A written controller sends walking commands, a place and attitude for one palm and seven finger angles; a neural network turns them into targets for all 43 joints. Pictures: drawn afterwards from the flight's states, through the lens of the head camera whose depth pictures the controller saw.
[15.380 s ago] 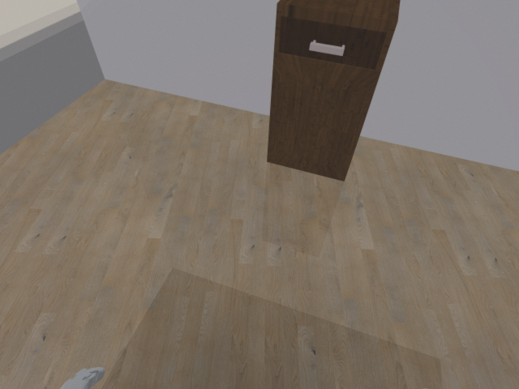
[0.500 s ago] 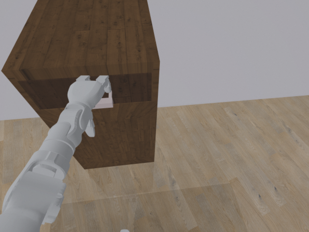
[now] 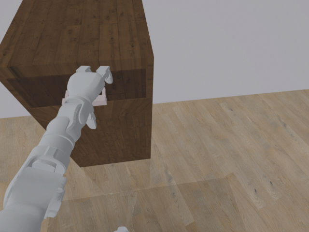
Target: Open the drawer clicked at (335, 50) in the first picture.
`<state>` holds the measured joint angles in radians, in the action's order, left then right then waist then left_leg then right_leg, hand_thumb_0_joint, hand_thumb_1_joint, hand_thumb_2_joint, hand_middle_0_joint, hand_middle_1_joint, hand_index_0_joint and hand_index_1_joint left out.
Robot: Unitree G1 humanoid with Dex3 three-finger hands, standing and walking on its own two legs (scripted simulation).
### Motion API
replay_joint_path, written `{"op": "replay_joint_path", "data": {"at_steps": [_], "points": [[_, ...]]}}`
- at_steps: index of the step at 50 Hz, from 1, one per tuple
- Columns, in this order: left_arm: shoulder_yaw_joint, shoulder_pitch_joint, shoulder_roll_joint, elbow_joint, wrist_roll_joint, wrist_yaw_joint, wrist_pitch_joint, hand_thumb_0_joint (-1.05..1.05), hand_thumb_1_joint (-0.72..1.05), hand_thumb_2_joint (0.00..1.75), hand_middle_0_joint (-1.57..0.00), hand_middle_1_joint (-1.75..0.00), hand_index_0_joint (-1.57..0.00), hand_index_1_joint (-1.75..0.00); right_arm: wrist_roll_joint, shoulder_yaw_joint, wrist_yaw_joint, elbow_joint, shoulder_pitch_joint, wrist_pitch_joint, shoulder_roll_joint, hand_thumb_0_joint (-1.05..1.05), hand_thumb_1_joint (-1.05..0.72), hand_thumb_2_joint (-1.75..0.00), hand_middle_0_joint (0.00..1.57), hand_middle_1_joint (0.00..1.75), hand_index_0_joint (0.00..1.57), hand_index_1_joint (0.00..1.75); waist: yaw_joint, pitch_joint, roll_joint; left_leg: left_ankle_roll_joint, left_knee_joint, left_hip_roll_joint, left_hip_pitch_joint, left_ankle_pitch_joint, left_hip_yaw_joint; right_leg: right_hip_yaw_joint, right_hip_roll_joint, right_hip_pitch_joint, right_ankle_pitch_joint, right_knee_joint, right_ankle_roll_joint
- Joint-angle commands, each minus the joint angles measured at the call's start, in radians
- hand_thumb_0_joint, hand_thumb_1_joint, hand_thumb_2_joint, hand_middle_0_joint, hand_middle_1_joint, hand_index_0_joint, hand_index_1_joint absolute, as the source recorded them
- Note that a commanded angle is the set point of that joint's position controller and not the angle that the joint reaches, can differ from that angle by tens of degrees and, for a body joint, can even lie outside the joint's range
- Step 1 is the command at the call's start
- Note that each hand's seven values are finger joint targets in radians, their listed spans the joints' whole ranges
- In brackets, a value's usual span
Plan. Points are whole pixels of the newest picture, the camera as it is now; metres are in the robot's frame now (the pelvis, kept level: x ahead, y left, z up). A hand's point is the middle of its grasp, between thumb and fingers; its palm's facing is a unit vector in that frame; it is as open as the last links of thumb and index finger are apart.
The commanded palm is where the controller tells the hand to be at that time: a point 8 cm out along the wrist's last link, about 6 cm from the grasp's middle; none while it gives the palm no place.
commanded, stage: move the hooked fingers above the handle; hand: left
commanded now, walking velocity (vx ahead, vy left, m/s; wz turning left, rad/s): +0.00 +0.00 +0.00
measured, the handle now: (85, 96) +0.53 +0.21 -0.02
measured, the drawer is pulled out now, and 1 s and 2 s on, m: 0.00 0.00 0.00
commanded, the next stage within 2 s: lift the fingers back up to retry in 0.98 s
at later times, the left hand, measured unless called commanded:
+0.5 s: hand (85, 104) +0.46 +0.18 +0.03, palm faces -0.13 -0.08 -0.99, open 13.8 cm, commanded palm +0.46 +0.20 +0.09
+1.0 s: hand (66, 102) +0.46 +0.23 +0.05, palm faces -0.19 +0.01 -0.98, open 13.7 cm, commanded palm +0.45 +0.21 +0.09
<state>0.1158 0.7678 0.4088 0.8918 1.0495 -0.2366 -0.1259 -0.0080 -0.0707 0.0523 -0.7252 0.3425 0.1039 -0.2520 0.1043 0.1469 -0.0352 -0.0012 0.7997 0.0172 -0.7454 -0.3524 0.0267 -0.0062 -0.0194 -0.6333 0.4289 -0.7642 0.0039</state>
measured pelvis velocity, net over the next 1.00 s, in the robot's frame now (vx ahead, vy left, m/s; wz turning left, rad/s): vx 0.00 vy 0.00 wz -0.02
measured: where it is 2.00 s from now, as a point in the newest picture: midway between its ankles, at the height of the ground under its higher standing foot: outside the picture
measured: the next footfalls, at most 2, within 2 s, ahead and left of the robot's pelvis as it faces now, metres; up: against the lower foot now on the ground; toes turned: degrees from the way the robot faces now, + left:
none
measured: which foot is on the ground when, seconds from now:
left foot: down 0.00-1.00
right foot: down 0.00-1.00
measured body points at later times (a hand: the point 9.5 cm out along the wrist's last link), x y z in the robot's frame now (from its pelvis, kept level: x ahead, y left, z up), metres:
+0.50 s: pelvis +0.00 +0.00 +0.00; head +0.08 +0.00 +0.44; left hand +0.46 +0.19 +0.09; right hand +0.03 -0.28 -0.12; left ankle +0.01 +0.12 -0.70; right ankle -0.04 -0.13 -0.70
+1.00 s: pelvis +0.00 +0.00 +0.01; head +0.07 -0.01 +0.45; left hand +0.46 +0.23 +0.10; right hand +0.01 -0.27 -0.13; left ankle +0.01 +0.12 -0.70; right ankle -0.04 -0.13 -0.70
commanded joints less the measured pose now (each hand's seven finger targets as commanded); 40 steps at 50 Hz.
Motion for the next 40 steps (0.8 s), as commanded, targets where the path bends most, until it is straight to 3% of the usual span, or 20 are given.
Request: {"op": "replay_joint_path", "data": {"at_steps": [1,3,5,6,7,9,11,13,14,16,17,18,21,24,26,28,31,32,36,40], "points": [[-0.292,0.371,0.424,-0.053,0.031,-0.219,0.129,0.00,-0.50,0.30,-0.30,-1.20,-0.30,-1.20,-0.014,-0.021,-0.012,0.071,0.057,-0.003,-0.137,0.00,-0.90,-0.90,0.20,0.30,0.20,0.30,-0.066,0.348,-0.039,0.033,-0.028,-0.044,0.228,0.388,-0.046,0.049,-0.044,0.052,-0.374,0.030,-0.046],[-0.241,0.362,0.404,-0.045,0.058,-0.266,0.232,0.00,-0.50,0.30,-0.30,-1.20,-0.30,-1.20,-0.009,-0.016,-0.019,0.097,0.026,0.008,-0.134,0.00,-0.90,-0.90,0.20,0.30,0.20,0.30,-0.082,0.421,-0.071,0.027,-0.029,-0.047,0.229,0.414,-0.077,0.044,-0.040,0.112,-0.438,0.022,-0.045],[-0.209,0.366,0.386,-0.011,0.069,-0.261,0.318,0.00,-0.50,0.30,-0.30,-1.20,-0.30,-1.20,-0.003,-0.020,-0.025,0.100,0.024,0.019,-0.140,0.00,-0.90,-0.90,0.20,0.30,0.20,0.30,-0.075,0.479,-0.050,0.026,-0.031,-0.043,0.251,0.436,-0.095,0.039,-0.041,0.161,-0.496,0.032,-0.037],[-0.222,0.366,0.403,-0.007,0.054,-0.246,0.344,0.00,-0.50,0.30,-0.30,-1.20,-0.30,-1.20,0.003,-0.016,-0.023,0.103,0.016,0.029,-0.138,0.00,-0.90,-0.90,0.20,0.30,0.20,0.30,-0.081,0.510,0.002,0.030,-0.037,-0.047,0.246,0.441,-0.100,0.032,-0.040,0.223,-0.529,0.041,-0.032],[-0.230,0.389,0.442,-0.004,0.041,-0.233,0.368,0.00,-0.50,0.30,-0.30,-1.20,-0.30,-1.20,0.012,-0.013,-0.015,0.105,0.009,0.037,-0.143,0.00,-0.90,-0.90,0.20,0.30,0.20,0.30,-0.075,0.512,0.033,0.032,-0.049,-0.047,0.237,0.408,-0.108,0.020,-0.033,0.256,-0.531,0.056,-0.022],[-0.213,0.423,0.444,0.004,0.002,-0.184,0.399,0.00,-0.50,0.30,-0.30,-1.20,-0.30,-1.20,0.028,-0.010,0.004,0.110,-0.009,0.041,-0.141,0.00,-0.90,-0.90,0.20,0.30,0.20,0.30,-0.052,0.488,0.110,0.045,-0.070,-0.051,0.220,0.351,-0.111,0.005,-0.025,0.310,-0.544,0.094,-0.003],[-0.193,0.474,0.433,0.007,-0.027,-0.107,0.375,0.00,-0.50,0.30,-0.30,-1.20,-0.30,-1.20,0.031,-0.008,0.023,0.105,0.004,0.039,-0.151,0.00,-0.90,-0.90,0.20,0.30,0.20,0.30,-0.007,0.430,0.145,0.054,-0.087,-0.050,0.220,0.312,-0.102,-0.001,-0.015,0.314,-0.549,0.129,0.008],[-0.157,0.457,0.392,-0.013,-0.025,-0.029,0.303,0.00,-0.50,0.30,-0.30,-1.20,-0.30,-1.20,0.033,-0.019,0.039,0.100,0.033,0.025,-0.159,0.00,-0.90,-0.90,0.20,0.30,0.20,0.30,0.018,0.405,0.122,0.063,-0.093,-0.047,0.261,0.315,-0.094,-0.003,-0.014,0.277,-0.555,0.140,0.007],[-0.103,0.450,0.325,-0.036,-0.021,0.007,0.257,0.00,-0.50,0.30,-0.30,-1.20,-0.30,-1.20,0.029,-0.024,0.044,0.098,0.045,0.015,-0.157,0.00,-0.90,-0.90,0.20,0.30,0.20,0.30,0.035,0.389,0.110,0.064,-0.092,-0.044,0.295,0.326,-0.088,0.000,-0.017,0.240,-0.546,0.144,0.004],[0.067,0.484,0.115,-0.125,-0.020,0.069,0.156,0.00,-0.50,0.30,-0.30,-1.20,-0.30,-1.20,0.019,-0.039,0.041,0.088,0.067,-0.005,-0.140,0.00,-0.90,-0.90,0.20,0.30,0.20,0.30,0.085,0.336,0.045,0.064,-0.074,-0.034,0.396,0.363,-0.071,0.005,-0.026,0.114,-0.492,0.157,-0.004],[0.105,0.454,0.055,-0.145,-0.025,0.085,0.113,0.00,-0.50,0.30,-0.30,-1.20,-0.30,-1.20,0.014,-0.043,0.038,0.082,0.076,-0.014,-0.136,0.00,-0.90,-0.90,0.20,0.30,0.20,0.30,0.080,0.312,-0.009,0.060,-0.069,-0.031,0.434,0.363,-0.060,0.014,-0.034,0.046,-0.428,0.155,-0.011],[0.103,0.437,0.047,-0.164,-0.033,0.093,0.077,0.00,-0.50,0.30,-0.30,-1.20,-0.30,-1.20,0.009,-0.046,0.033,0.073,0.083,-0.017,-0.136,0.00,-0.90,-0.90,0.20,0.30,0.20,0.30,0.079,0.293,-0.030,0.059,-0.061,-0.026,0.463,0.370,-0.047,0.021,-0.039,-0.003,-0.392,0.149,-0.017],[0.054,0.423,0.070,-0.184,-0.057,0.078,-0.010,0.00,-0.50,0.30,-0.30,-1.20,-0.30,-1.20,0.000,-0.053,0.019,0.062,0.104,-0.017,-0.128,0.00,-0.90,-0.90,0.20,0.30,0.20,0.30,0.061,0.282,-0.071,0.045,-0.035,-0.024,0.469,0.409,-0.022,0.035,-0.041,-0.060,-0.353,0.115,-0.033],[-0.086,0.462,0.198,-0.185,-0.023,-0.034,-0.023,0.00,-0.50,0.30,-0.30,-1.20,-0.30,-1.20,-0.002,-0.053,-0.001,0.057,0.110,-0.011,-0.132,0.00,-0.90,-0.90,0.20,0.30,0.20,0.30,0.020,0.334,-0.089,0.033,-0.016,-0.021,0.428,0.426,-0.008,0.046,-0.047,-0.088,-0.346,0.066,-0.043],[-0.233,0.514,0.368,-0.173,0.021,-0.142,0.010,0.00,-0.50,0.30,-0.30,-1.20,-0.30,-1.20,-0.010,-0.043,-0.007,0.055,0.101,-0.008,-0.142,0.00,-0.90,-0.90,0.20,0.30,0.20,0.30,-0.013,0.362,-0.084,0.031,-0.003,-0.028,0.330,0.414,-0.007,0.051,-0.048,-0.067,-0.344,0.025,-0.049],[-0.286,0.514,0.430,-0.165,0.056,-0.245,0.080,0.00,-0.50,0.30,-0.30,-1.20,-0.30,-1.20,-0.018,-0.033,-0.014,0.074,0.070,-0.006,-0.138,0.00,-0.90,-0.90,0.20,0.30,0.20,0.30,-0.034,0.432,-0.110,0.031,0.009,-0.038,0.292,0.415,-0.020,0.053,-0.048,-0.029,-0.357,-0.005,-0.049],[-0.275,0.515,0.449,-0.147,0.082,-0.316,0.228,0.00,-0.50,0.30,-0.30,-1.20,-0.30,-1.20,-0.019,-0.022,-0.020,0.094,0.024,0.004,-0.138,0.00,-0.90,-0.90,0.20,0.30,0.20,0.30,-0.059,0.554,-0.126,0.025,0.013,-0.043,0.302,0.468,-0.050,0.055,-0.049,0.065,-0.435,-0.020,-0.046],[-0.254,0.518,0.437,-0.117,0.079,-0.314,0.278,0.00,-0.50,0.30,-0.30,-1.20,-0.30,-1.20,-0.015,-0.024,-0.023,0.089,0.033,0.008,-0.142,0.00,-0.90,-0.90,0.20,0.30,0.20,0.30,-0.047,0.586,-0.130,0.026,0.014,-0.041,0.319,0.475,-0.061,0.054,-0.048,0.085,-0.461,-0.012,-0.039],[-0.257,0.534,0.480,-0.056,0.017,-0.230,0.388,0.00,-0.50,0.30,-0.30,-1.20,-0.30,-1.20,0.005,-0.015,-0.007,0.082,0.014,0.036,-0.147,0.00,-0.90,-0.90,0.20,0.30,0.20,0.30,-0.041,0.616,0.007,0.038,-0.023,-0.041,0.298,0.451,-0.081,0.026,-0.038,0.249,-0.560,0.039,-0.016],[-0.213,0.435,0.449,0.045,-0.030,-0.097,0.393,0.00,-0.50,0.30,-0.30,-1.20,-0.30,-1.20,0.030,-0.001,0.019,0.083,0.010,0.048,-0.151,0.00,-0.90,-0.90,0.20,0.30,0.20,0.30,-0.026,0.419,0.125,0.053,-0.087,-0.045,0.230,0.323,-0.092,0.017,-0.024,0.277,-0.515,0.116,0.004]]}}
